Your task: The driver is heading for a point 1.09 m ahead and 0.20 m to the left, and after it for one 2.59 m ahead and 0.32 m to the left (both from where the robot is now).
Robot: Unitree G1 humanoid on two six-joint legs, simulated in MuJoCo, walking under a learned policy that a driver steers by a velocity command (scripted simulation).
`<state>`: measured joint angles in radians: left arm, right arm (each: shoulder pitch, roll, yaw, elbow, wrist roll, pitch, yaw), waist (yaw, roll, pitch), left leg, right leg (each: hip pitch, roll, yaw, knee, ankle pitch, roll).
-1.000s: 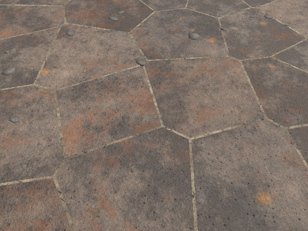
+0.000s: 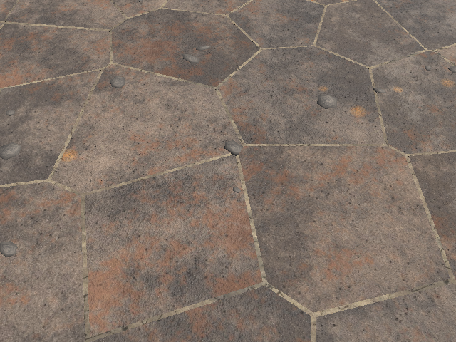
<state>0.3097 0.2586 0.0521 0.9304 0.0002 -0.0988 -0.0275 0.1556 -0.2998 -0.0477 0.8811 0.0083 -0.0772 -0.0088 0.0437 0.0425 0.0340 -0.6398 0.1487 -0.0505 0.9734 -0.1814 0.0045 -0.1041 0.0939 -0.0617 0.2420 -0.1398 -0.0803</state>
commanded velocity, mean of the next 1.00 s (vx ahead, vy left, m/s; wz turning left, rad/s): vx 0.50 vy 0.00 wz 0.00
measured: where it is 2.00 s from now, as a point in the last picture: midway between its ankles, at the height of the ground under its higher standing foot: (218, 184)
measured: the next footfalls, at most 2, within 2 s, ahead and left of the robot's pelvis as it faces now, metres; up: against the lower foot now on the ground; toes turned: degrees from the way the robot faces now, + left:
left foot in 0.26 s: +0.33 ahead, +0.16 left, +0.00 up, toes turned +2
right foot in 0.80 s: +0.64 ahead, -0.07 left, +0.00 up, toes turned -3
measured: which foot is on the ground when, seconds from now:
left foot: up 0.00-0.24, down 0.26-0.82, up 0.84-1.00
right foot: down 0.00-0.26, up 0.28-0.78, down 0.80-1.00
